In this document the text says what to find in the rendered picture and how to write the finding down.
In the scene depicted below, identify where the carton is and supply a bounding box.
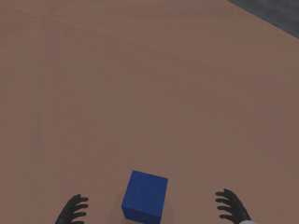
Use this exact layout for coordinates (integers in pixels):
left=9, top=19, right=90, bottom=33
left=121, top=170, right=168, bottom=224

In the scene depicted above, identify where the left robot hand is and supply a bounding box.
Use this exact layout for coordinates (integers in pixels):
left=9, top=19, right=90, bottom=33
left=55, top=194, right=89, bottom=224

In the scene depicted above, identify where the right robot hand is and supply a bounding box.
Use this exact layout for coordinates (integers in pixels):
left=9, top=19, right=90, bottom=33
left=215, top=189, right=251, bottom=224

